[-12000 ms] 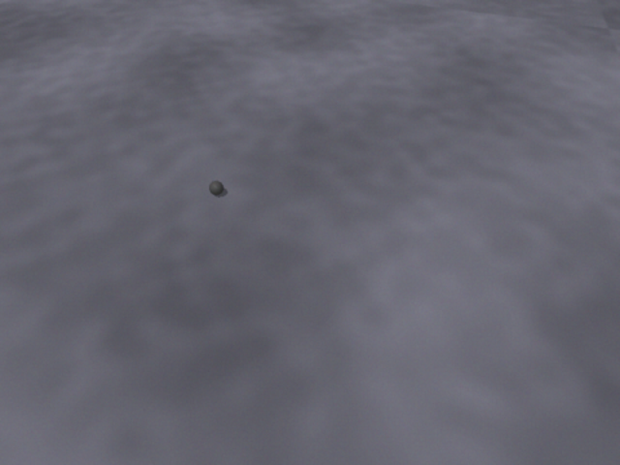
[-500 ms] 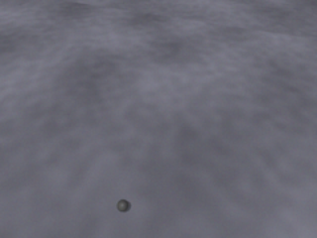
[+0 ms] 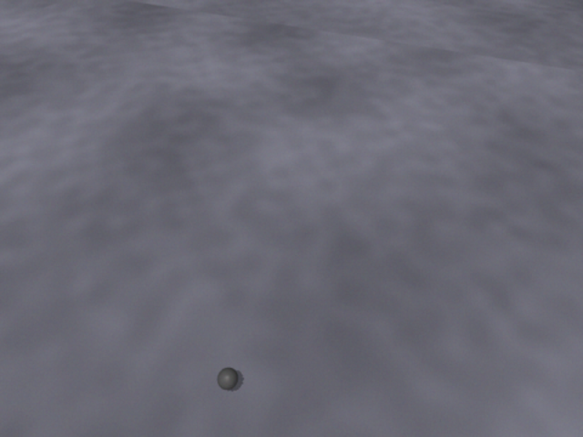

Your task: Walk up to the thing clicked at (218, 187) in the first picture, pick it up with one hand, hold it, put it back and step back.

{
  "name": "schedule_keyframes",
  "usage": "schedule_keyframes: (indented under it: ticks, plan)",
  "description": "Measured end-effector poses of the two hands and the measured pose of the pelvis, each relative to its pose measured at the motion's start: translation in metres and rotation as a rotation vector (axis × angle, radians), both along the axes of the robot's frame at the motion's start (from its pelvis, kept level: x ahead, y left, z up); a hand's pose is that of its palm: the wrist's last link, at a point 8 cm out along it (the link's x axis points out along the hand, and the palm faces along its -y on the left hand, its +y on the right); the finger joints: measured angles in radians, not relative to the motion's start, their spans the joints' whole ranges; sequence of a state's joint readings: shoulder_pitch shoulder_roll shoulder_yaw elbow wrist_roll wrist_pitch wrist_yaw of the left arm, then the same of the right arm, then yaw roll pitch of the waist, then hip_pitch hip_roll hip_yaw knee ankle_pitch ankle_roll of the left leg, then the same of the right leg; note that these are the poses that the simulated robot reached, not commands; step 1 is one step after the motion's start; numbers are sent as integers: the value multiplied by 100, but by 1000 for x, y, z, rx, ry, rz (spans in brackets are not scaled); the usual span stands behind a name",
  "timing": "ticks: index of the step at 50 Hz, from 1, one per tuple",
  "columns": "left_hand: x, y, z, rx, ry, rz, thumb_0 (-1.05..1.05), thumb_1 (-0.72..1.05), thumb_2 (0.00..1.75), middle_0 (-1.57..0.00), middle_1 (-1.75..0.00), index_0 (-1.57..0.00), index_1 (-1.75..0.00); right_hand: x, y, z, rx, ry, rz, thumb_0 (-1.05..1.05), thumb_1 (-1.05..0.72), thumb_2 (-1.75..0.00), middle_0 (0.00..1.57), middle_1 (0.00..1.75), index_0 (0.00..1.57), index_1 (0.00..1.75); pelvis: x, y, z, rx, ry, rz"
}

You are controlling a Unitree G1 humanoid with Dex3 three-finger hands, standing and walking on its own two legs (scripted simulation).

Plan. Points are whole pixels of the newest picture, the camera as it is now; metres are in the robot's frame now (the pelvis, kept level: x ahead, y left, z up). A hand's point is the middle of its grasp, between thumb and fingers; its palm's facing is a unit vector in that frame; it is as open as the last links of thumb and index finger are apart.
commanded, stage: stand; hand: left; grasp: from above
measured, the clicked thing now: (227, 378) +0.44 +0.20 -0.75
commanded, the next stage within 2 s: rise first in 0.50 s
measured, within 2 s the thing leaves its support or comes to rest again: neither
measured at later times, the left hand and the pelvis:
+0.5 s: hand out of the picture +0.06 +0.25 -0.16, palm faces -0.03 -0.94 -0.34, open 7.4 cm; pelvis +0.00 +0.00 +0.00, yaw +0 degrees
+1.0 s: hand out of the picture +0.14 +0.25 -0.18, palm faces -0.08 -0.92 -0.38, open 11.8 cm; pelvis -0.02 +0.00 -0.04, yaw +0 degrees
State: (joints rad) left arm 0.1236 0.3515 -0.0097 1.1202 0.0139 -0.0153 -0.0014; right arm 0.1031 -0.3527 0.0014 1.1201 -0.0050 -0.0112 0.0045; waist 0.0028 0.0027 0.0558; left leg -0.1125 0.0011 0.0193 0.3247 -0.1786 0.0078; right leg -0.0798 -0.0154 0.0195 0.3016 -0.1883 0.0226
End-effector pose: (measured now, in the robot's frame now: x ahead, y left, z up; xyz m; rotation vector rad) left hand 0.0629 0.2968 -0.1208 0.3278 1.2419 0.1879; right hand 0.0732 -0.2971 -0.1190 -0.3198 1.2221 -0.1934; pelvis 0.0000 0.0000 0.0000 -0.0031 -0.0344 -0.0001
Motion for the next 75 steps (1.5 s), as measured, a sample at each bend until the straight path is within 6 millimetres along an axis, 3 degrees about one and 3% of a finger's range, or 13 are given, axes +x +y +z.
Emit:
schedule_keyframes:
  ticks: [29,33,40,44,52,57,66,75]
  plan:
    - [-12,0,-1,-1,15,11,1,91,90,-20,-30,-20,-30,-10,-1,-1,-2,20,-1,0,-90,-90,20,30,20,30,-4,0,0,0,-3,6]
    - [-3,-2,0,-4,-38,34,1,88,91,-20,-32,-20,-33,-6,2,0,-2,-30,-3,0,-91,-90,20,30,20,30,-6,0,-2,0,21,12]
    - [59,-5,-13,-25,-146,11,1,61,91,-20,-56,-19,-57,4,24,-9,35,-141,7,0,-92,-91,20,30,20,30,-20,-4,-17,-6,123,14]
    - [76,-2,-16,-5,-156,-45,1,36,90,-18,-74,-18,-74,3,32,-15,57,-171,-14,0,-93,-91,20,30,20,30,-20,-5,-26,-8,159,5]
    - [63,0,-32,43,-47,-71,0,-18,92,-15,-95,-15,-94,21,40,-26,81,-247,0,1,-92,-91,20,30,20,30,-14,-2,-43,-15,220,4]
    - [55,1,-49,55,-57,-69,0,-38,94,-12,-101,-13,-101,43,39,-36,59,-307,39,1,-91,-90,20,30,20,30,-12,-2,-62,-18,269,9]
    - [58,2,-60,84,-88,-130,0,-50,98,-8,-107,-8,-108,77,43,-46,37,-392,79,1,-90,-90,20,30,20,30,-9,-3,-84,-29,314,14]
    - [55,2,-71,109,-58,-167,0,-51,97,-7,-108,-7,-108,87,50,-55,48,-443,105,1,-89,-90,20,30,20,30,-10,-3,-98,-38,357,17]
